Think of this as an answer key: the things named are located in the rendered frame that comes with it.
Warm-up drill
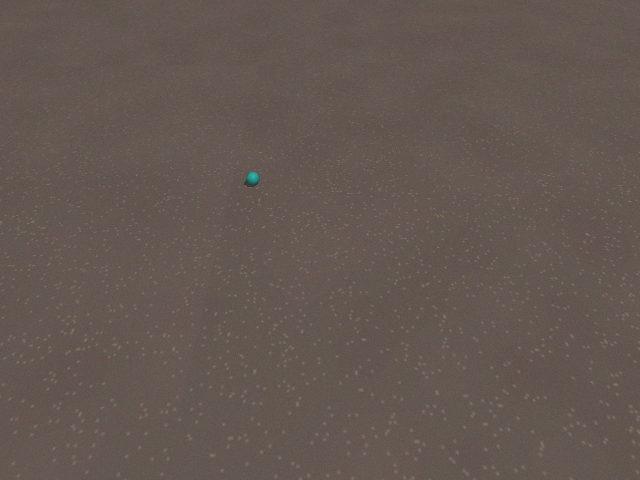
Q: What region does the ball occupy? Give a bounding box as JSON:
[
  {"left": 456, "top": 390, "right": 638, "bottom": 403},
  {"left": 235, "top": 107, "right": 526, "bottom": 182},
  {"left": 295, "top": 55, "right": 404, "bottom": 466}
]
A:
[{"left": 246, "top": 172, "right": 260, "bottom": 185}]

